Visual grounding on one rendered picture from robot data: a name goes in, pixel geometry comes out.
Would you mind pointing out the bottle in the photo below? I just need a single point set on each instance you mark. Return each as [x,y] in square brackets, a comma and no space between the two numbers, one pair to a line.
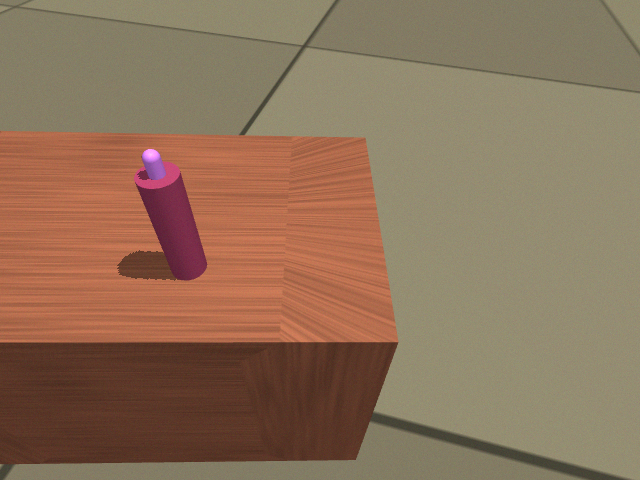
[162,190]

